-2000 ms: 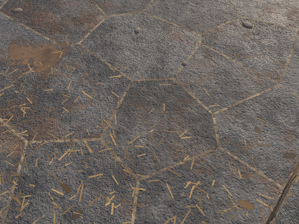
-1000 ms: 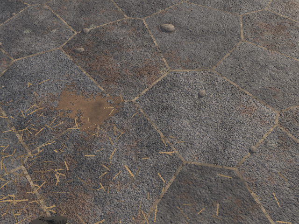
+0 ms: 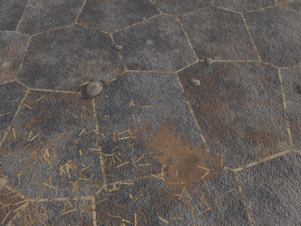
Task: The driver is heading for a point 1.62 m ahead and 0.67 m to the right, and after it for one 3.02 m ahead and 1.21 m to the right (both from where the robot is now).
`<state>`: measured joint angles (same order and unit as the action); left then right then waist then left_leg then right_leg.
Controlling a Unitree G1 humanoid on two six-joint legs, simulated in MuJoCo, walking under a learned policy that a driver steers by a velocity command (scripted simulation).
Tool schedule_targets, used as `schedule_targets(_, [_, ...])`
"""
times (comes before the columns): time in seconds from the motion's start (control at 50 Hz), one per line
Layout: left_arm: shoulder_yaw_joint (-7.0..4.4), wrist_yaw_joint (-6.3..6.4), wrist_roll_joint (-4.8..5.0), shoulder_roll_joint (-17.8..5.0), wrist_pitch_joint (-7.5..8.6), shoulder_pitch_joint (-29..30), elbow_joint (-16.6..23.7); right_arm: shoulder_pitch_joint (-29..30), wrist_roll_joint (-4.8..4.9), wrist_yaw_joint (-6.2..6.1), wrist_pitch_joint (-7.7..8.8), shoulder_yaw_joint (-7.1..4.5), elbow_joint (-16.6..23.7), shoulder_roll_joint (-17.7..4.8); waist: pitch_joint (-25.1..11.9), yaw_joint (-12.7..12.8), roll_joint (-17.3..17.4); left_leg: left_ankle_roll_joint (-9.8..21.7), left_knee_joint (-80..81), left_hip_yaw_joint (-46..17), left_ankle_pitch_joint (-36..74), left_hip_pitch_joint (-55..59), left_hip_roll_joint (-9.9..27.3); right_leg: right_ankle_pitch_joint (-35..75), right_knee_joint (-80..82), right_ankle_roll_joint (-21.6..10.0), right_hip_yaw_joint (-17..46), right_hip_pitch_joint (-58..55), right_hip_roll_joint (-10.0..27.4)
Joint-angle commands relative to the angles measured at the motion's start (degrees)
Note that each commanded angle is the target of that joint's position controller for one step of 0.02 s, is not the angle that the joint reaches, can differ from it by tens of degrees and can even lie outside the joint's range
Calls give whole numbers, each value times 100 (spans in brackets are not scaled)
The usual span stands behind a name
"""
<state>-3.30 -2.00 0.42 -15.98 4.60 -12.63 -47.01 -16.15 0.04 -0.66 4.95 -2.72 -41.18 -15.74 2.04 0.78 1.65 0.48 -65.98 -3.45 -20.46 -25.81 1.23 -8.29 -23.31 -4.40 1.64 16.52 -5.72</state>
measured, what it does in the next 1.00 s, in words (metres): walks ahead, turning right: left foot, then right foot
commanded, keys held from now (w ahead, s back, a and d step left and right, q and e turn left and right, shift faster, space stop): w+e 1.00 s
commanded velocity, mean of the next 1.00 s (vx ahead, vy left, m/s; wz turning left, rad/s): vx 0.50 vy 0.00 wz -0.51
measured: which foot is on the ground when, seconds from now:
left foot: up 0.00-0.28, down 0.30-0.80, up 0.82-1.00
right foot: down 0.00-0.30, up 0.32-0.78, down 0.80-1.00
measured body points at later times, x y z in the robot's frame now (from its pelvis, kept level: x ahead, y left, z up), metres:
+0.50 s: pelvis +0.27 +0.03 +0.00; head +0.30 +0.03 +0.45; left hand +0.46 +0.28 -0.11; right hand +0.30 -0.26 -0.09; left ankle +0.31 +0.14 -0.74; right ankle +0.24 -0.11 -0.66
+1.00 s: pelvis +0.49 -0.13 +0.00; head +0.52 -0.17 +0.45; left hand +0.73 +0.04 -0.09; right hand +0.47 -0.45 -0.10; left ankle +0.62 +0.00 -0.66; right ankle +0.48 -0.20 -0.74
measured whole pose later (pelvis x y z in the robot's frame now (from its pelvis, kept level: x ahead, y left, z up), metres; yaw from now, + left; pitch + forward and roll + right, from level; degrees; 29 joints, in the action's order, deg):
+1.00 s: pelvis +0.49 -0.13 +0.00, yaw -35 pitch +1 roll +1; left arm -3.4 -1.3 0.5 -16.5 2.1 -16.4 -39.2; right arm -9.1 -0.6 -0.1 6.2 -3.0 -40.1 -18.3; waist 3.4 1.6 1.6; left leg -2.0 -60.9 -3.1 -17.0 -33.5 5.4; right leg -9.6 -23.4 -6.1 2.9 14.6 -6.2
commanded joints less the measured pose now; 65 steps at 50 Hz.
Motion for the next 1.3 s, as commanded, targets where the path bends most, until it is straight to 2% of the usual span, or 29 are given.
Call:
schedule_targets(0.02, [-131,105,29,-657,40,48,380,-23,-104,5,145,-149,509,-491,-263,-156,-611,-154,667,-139,193,-907,405,580,1276,-1228,2013,-699,1495])
schedule_targets(0.1, [-231,227,111,-950,-11,-239,333,931,-106,18,164,-10,795,-248,-61,96,-526,-359,2427,58,1534,-449,199,800,1337,-1011,1442,-61,1186])
schedule_targets(0.18, [-242,267,180,-965,-124,-767,238,1573,25,92,207,-30,953,-351,-103,344,-566,-426,3428,-44,2374,136,-118,437,1006,-787,1649,-161,1184])
schedule_targets(0.24, [-260,292,168,-975,-183,-865,248,1567,71,109,248,-134,1002,-583,-162,195,-677,-277,3858,-188,1926,493,-134,149,493,-598,2145,-592,1338])
schedule_targets(0.28, [-217,284,120,-811,-200,-788,314,846,38,66,280,-263,826,-785,-478,-233,-687,9,4201,-116,1686,1629,-28,415,-296,-355,2062,-441,1053])
schedule_targets(0.3, [-101,252,36,-496,-172,-717,437,37,-51,15,290,-356,750,-1076,-1168,-622,-289,376,4071,-800,1437,2907,786,-20,-1687,-158,1680,105,752])
schedule_targets(0.32, [32,253,137,-74,-108,-1392,583,-550,-123,9,193,-476,593,-1544,-2025,-497,1291,1240,4334,-2958,572,4716,2112,-1989,-3515,208,786,1831,-3])
schedule_targets(0.34, [-19,265,222,-495,-100,-1430,600,-655,-37,65,146,-425,503,-1209,-1888,-500,1488,1412,4727,-4110,-614,4623,2416,-2547,-4519,282,730,2722,376])
schedule_targets(0.36, [-131,271,227,-865,-133,-964,608,-378,-21,62,138,-316,555,-809,-1119,-589,827,1196,4859,-3384,-710,3975,2136,-2027,-4886,313,788,2957,602])
schedule_targets(0.38, [-155,275,170,-881,-171,-633,663,-80,-45,64,119,-256,568,-660,-671,-514,461,1040,4930,-2563,-49,3338,1877,-1587,-4895,362,619,2855,780])
schedule_targets(0.4, [-170,260,113,-824,-192,-460,728,155,-56,75,107,-209,518,-519,-354,-391,377,987,5081,-1998,553,2804,1636,-1304,-4672,400,577,2733,915])
schedule_targets(0.44, [-172,200,134,-615,-277,-407,801,374,-83,83,132,-187,432,-441,-89,-187,566,897,5406,-1208,1150,2115,1367,-1032,-4359,432,473,2345,1127])
schedule_targets(0.58, [-55,21,84,-304,-317,361,1136,336,-22,48,167,-348,112,-873,12,-254,216,974,5763,282,2325,2074,1308,524,-2585,513,222,2237,1204])
schedule_targets(0.7, [-55,-137,90,-415,-307,1268,1528,-57,142,25,31,-454,-177,-1211,252,-458,162,717,5539,924,2592,2658,1503,514,-1443,197,-201,1949,1023])
schedule_targets(0.74, [-131,-152,56,-562,-335,1163,1595,-59,194,8,-43,-505,-208,-1375,76,-284,275,602,4926,1151,4118,2895,1522,-90,-1302,-24,-493,1493,749])
schedule_targets(0.78, [-385,-94,62,-971,-386,-126,1294,-4,235,-24,-123,-490,-189,-1386,-681,474,220,356,3082,1529,5469,2493,1259,-26,-915,-366,-795,-413,232])
schedule_targets(0.8, [-584,15,100,-1413,-438,-1195,1022,-110,96,-53,-108,-380,-104,-1151,-1239,905,-249,92,1361,1558,4031,1136,1021,105,-871,-669,61,-2232,622])
schedule_targets(0.82, [-648,59,158,-2112,-388,-991,1086,-635,-155,17,16,-102,272,-327,-1733,155,-1863,-277,-688,1104,-1237,-1405,-118,-1010,-261,-1732,3436,-3902,2149])
schedule_targets(0.84, [-506,33,124,-1650,-294,-1154,1281,-109,43,83,208,-145,289,-776,-2419,625,-1193,-198,-1304,-189,-1439,-1947,-160,-1917,582,-1902,4650,-4082,2475])
schedule_targets(0.86, [-401,10,78,-1310,-205,-969,1182,414,247,118,294,-218,448,-1067,-1533,668,-869,-90,-1226,-163,-842,-2390,78,-1573,712,-1617,3855,-3523,2331])
schedule_targets(0.88, [-349,15,85,-1171,-162,-664,1185,499,181,84,344,-183,446,-1001,-1026,430,-490,-30,-743,-126,-323,-2179,312,-1025,701,-1423,3184,-2692,2083])
schedule_targets(0.9, [-294,30,62,-1006,-159,-261,1244,497,16,35,349,-204,385,-1004,-711,180,-308,-73,-265,-129,-6,-1782,478,-328,713,-1272,2671,-1918,1867])
schedule_targets(0.96, [-242,92,-20,-881,-127,74,1333,304,-89,43,185,-228,345,-924,-521,-175,-456,-234,344,-101,373,-1044,569,903,998,-1293,2081,-868,1585])
schedule_targets(1.04, [-284,232,39,-1030,-119,-270,1104,956,-128,40,97,-120,528,-625,-221,-10,-390,-474,1677,14,1560,-1062,367,1276,1065,-1137,1495,-395,1249])
schedule_targets(1.14, [-303,303,112,-1080,-191,-775,841,1925,-3,169,179,-48,761,-515,-69,370,-558,-434,3325,12,2700,-393,-49,494,886,-821,1589,-283,1109])
schedule_targets(1.22, [-264,329,91,-946,-240,-1001,636,1898,12,268,252,-114,754,-697,-72,343,-736,-165,3778,-86,2264,-311,-20,604,358,-706,2005,-1123,1470])
schedule_targets(1.26, [-264,316,72,-931,-275,-930,601,1438,-9,236,278,-185,652,-792,-178,77,-876,83,4016,115,1840,305,-123,1462,-83,-586,2021,-1292,1435])
schedule_targets(1.28, [-208,292,46,-784,-274,-887,627,870,-55,200,301,-273,523,-954,-602,-205,-782,300,4096,115,1944,1233,-37,2036,-812,-442,1809,-1205,1138])
schedule_targets(1.3, [-109,285,-46,-582,-267,-879,746,-21,-124,164,306,-342,443,-1228,-1471,-579,-308,687,3841,-743,2082,2757,801,1280,-2299,-242,1459,-492,822])
Next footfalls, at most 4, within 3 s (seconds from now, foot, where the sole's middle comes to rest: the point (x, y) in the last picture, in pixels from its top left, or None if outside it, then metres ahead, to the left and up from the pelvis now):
0.30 left None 0.35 0.13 -0.78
0.80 right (212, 216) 0.51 -0.22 -0.78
1.28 left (206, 147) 0.86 -0.24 -0.78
1.78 right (278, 147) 0.86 -0.60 -0.78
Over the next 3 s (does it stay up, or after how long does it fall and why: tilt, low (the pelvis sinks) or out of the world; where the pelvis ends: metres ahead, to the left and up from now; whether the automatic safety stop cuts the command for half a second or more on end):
stays up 1.40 -0.73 0.00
